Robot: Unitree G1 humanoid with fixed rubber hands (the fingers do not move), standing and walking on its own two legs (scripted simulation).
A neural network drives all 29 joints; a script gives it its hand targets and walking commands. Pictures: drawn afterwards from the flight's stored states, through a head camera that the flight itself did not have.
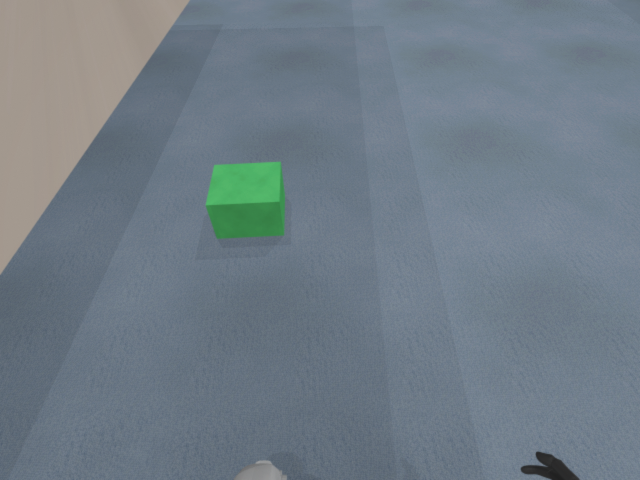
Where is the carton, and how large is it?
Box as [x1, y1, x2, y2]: [206, 162, 284, 238]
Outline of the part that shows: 280,162 214,165 206,201 206,207 217,238 283,234 284,191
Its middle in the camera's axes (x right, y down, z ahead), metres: -0.31 -0.19 +1.70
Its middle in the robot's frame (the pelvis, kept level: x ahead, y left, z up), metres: +1.31 +0.37 -0.68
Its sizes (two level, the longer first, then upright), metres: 0.294 0.258 0.201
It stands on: the floor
